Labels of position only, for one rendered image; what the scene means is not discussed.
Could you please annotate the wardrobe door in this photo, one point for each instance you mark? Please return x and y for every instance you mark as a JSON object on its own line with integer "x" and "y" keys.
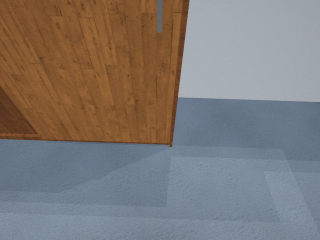
{"x": 11, "y": 119}
{"x": 91, "y": 70}

